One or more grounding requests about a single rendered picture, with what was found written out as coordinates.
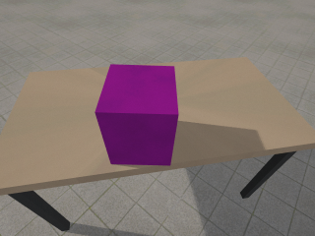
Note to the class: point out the carton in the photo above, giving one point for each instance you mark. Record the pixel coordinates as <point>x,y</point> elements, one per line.
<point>137,113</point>

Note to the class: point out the table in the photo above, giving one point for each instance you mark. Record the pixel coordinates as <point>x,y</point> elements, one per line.
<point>227,110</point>

